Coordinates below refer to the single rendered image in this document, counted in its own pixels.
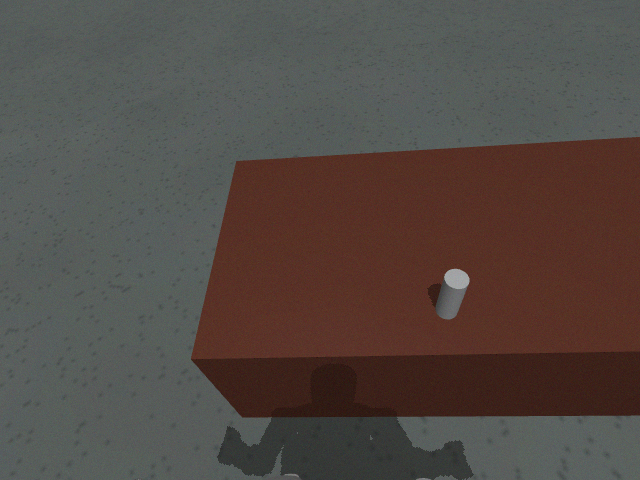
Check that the can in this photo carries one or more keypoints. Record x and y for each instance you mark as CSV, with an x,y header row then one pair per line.
x,y
451,294

